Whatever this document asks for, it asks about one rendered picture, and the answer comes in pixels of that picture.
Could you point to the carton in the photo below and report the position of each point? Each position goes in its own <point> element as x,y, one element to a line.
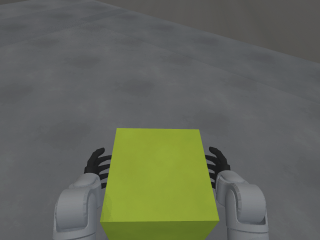
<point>158,187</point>

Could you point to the robot left hand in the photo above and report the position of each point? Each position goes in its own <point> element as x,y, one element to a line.
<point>93,165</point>

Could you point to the right robot forearm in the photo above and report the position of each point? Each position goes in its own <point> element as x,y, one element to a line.
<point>245,207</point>

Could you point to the robot right hand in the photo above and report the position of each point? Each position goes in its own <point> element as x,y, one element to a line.
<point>220,164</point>

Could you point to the left robot forearm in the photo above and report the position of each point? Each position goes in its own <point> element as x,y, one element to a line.
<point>75,211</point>

